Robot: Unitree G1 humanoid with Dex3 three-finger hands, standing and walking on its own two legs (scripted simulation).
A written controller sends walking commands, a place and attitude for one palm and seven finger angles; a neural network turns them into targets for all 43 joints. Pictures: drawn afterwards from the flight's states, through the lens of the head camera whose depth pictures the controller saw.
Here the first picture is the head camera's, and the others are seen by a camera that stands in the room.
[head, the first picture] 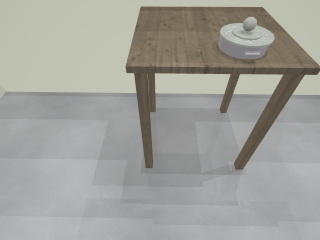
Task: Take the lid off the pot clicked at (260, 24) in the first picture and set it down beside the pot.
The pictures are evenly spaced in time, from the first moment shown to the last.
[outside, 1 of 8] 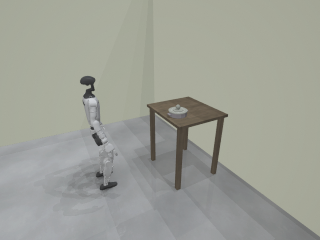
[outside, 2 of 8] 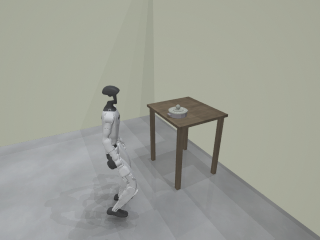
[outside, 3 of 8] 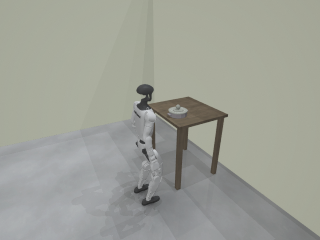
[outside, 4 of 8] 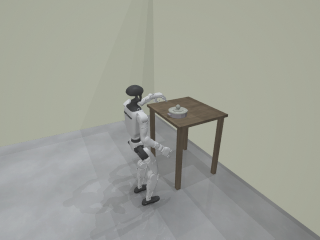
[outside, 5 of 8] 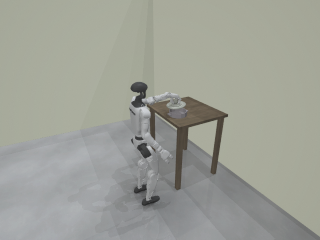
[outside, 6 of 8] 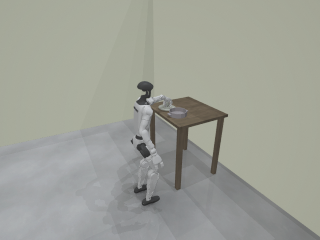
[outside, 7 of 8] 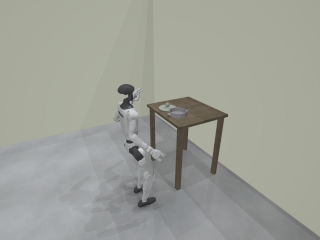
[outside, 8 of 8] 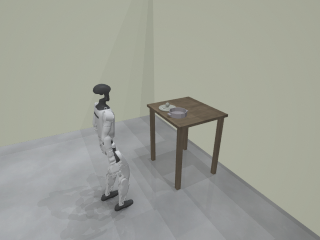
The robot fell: no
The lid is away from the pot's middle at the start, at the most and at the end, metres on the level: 0.00 0.26 0.22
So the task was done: yes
